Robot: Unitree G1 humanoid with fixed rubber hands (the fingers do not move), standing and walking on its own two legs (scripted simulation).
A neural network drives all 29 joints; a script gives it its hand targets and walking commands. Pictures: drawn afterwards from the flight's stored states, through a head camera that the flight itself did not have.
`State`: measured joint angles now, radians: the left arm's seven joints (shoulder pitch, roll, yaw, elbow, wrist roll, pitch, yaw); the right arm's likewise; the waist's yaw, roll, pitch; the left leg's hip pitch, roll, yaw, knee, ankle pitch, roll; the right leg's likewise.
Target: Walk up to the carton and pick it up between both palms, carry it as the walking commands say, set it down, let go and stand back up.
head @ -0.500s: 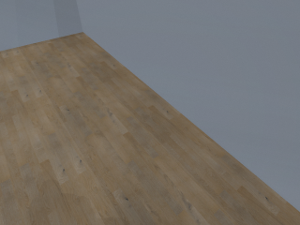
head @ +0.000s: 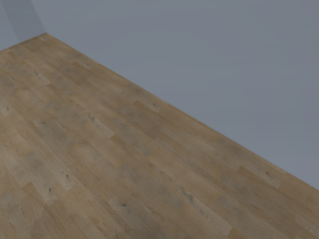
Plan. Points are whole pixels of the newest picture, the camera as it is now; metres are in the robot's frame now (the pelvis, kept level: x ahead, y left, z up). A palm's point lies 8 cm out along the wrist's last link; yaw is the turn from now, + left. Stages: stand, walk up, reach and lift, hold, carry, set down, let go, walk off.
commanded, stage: walk up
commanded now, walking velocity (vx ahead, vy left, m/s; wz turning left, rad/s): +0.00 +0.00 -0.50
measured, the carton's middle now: out of the picture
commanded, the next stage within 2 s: none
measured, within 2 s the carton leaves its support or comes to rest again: neither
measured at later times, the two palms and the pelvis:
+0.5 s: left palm out of the picture +0.06 +0.28 -0.12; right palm out of the picture +0.03 -0.21 -0.08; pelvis -0.02 +0.04 +0.02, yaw -14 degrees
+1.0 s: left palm (103, 234) +0.18 +0.15 -0.10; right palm out of the picture -0.16 -0.23 -0.12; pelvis -0.05 +0.02 +0.01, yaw -31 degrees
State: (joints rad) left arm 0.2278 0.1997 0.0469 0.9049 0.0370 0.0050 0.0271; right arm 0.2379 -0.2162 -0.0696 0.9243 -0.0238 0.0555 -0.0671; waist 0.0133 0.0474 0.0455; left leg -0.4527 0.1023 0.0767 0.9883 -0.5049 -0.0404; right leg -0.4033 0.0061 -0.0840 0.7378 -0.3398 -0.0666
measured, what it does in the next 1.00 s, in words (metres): steps on the spot, turning right: left foot, then right foot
